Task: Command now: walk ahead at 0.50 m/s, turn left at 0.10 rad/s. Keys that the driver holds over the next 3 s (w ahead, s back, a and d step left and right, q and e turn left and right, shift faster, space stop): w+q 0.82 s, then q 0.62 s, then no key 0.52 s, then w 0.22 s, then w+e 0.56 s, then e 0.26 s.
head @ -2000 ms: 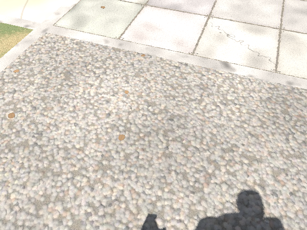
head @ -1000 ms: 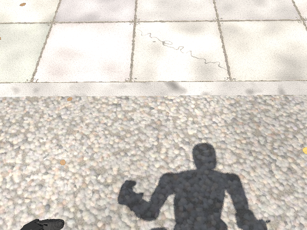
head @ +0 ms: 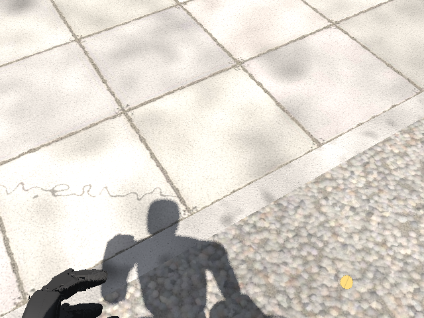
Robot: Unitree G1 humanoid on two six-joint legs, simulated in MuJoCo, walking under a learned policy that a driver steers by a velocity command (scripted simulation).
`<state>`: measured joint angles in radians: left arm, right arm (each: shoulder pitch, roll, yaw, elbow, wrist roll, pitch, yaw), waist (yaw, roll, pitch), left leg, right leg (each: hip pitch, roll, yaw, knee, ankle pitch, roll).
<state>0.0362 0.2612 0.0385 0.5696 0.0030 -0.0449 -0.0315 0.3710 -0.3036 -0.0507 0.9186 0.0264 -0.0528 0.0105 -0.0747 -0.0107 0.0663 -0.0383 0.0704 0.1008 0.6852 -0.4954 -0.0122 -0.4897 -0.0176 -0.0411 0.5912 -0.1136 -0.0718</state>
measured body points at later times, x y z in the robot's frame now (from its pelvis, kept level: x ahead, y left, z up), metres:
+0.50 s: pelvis +0.28 +0.04 -0.01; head +0.31 +0.06 +0.44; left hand +0.24 +0.33 -0.13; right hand +0.53 -0.14 -0.10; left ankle +0.38 +0.16 -0.72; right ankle +0.11 -0.10 -0.71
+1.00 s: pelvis +0.55 +0.11 +0.00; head +0.58 +0.13 +0.45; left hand +0.63 +0.44 -0.06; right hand +0.76 -0.12 -0.11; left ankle +0.38 +0.15 -0.70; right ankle +0.72 +0.08 -0.72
